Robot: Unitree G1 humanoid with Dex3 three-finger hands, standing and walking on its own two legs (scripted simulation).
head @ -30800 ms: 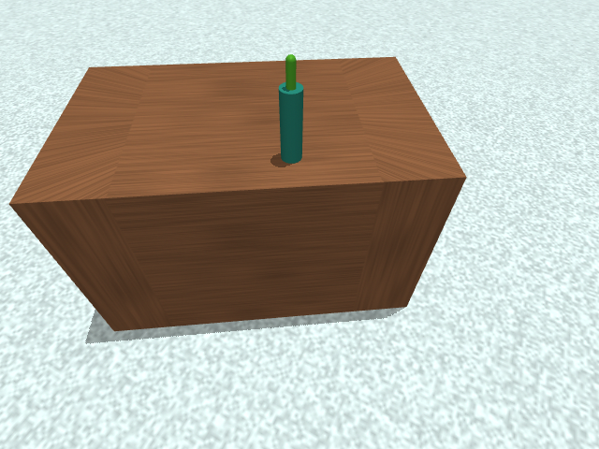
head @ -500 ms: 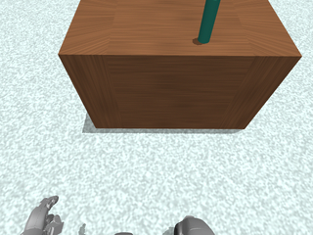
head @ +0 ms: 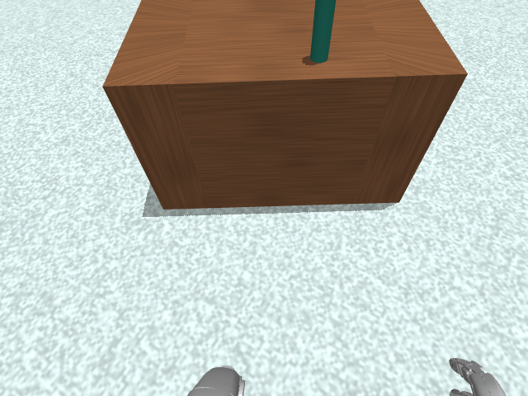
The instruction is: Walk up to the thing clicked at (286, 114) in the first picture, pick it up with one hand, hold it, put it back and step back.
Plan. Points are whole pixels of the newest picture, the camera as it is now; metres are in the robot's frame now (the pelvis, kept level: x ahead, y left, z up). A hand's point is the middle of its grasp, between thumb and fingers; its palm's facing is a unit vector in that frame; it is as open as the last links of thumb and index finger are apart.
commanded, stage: step back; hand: right
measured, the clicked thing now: (324, 14) +1.06 -0.11 +0.02
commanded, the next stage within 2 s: stand in 1.06 s
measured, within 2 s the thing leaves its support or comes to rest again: neither
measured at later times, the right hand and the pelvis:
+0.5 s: hand out of the picture +0.07 -0.24 -0.14, palm faces -0.09 +0.93 -0.36, open 7.4 cm; pelvis -0.04 +0.00 +0.01, yaw +5 degrees
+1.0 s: hand out of the picture +0.11 -0.22 -0.14, palm faces -0.10 +0.93 -0.35, open 7.4 cm; pelvis -0.01 +0.01 +0.02, yaw +6 degrees
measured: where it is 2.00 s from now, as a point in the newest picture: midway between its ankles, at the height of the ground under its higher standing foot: outside the picture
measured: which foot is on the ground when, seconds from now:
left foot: up 0.00-0.14, down 0.16-1.00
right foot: down 0.00-1.00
